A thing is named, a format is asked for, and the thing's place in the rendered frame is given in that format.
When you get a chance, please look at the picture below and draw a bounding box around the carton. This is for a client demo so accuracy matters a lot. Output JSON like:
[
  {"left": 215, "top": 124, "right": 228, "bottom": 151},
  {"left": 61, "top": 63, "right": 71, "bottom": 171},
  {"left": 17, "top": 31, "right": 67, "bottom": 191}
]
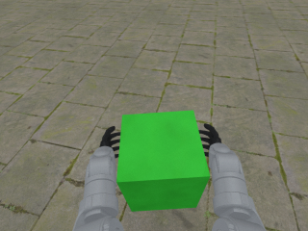
[{"left": 116, "top": 110, "right": 210, "bottom": 212}]

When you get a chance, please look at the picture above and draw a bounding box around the robot left upper arm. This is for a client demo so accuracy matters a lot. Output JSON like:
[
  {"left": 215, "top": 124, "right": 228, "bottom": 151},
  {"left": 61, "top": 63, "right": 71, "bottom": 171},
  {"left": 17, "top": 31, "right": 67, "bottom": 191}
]
[{"left": 74, "top": 216, "right": 124, "bottom": 231}]

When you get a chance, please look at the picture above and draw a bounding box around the left robot hand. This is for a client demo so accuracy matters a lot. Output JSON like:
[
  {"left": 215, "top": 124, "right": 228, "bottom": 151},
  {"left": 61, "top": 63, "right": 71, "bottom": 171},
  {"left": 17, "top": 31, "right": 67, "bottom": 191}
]
[{"left": 99, "top": 126, "right": 121, "bottom": 158}]

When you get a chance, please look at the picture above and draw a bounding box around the robot left forearm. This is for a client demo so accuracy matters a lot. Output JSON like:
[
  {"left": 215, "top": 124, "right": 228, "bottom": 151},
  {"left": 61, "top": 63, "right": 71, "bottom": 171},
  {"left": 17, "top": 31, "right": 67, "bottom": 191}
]
[{"left": 72, "top": 146, "right": 119, "bottom": 231}]

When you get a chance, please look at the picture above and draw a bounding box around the robot right upper arm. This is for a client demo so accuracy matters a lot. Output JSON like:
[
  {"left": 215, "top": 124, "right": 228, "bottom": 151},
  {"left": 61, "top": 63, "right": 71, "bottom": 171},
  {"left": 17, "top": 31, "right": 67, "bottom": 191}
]
[{"left": 212, "top": 216, "right": 266, "bottom": 231}]

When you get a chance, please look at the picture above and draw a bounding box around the right robot hand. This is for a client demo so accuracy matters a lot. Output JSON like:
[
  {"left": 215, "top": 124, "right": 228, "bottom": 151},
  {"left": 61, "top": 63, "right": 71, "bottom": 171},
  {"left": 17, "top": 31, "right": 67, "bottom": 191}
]
[{"left": 198, "top": 123, "right": 222, "bottom": 157}]

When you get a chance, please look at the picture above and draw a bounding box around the robot right forearm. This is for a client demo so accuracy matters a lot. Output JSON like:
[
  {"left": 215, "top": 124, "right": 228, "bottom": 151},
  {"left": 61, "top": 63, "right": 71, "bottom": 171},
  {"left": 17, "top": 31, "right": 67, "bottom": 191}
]
[{"left": 208, "top": 142, "right": 267, "bottom": 231}]

